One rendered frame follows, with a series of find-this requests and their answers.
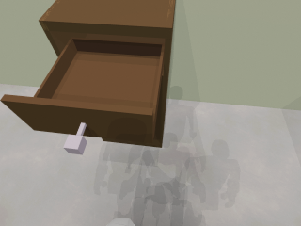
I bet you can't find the handle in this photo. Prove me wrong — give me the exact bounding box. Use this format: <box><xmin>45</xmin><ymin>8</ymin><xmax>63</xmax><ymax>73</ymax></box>
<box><xmin>63</xmin><ymin>122</ymin><xmax>87</xmax><ymax>155</ymax></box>

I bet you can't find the cabinet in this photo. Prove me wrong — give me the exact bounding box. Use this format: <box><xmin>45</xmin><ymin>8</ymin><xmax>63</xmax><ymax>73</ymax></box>
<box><xmin>39</xmin><ymin>0</ymin><xmax>176</xmax><ymax>148</ymax></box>

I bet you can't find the drawer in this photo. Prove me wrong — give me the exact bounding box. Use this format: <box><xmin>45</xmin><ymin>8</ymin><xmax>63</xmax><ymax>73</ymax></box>
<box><xmin>0</xmin><ymin>37</ymin><xmax>165</xmax><ymax>144</ymax></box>

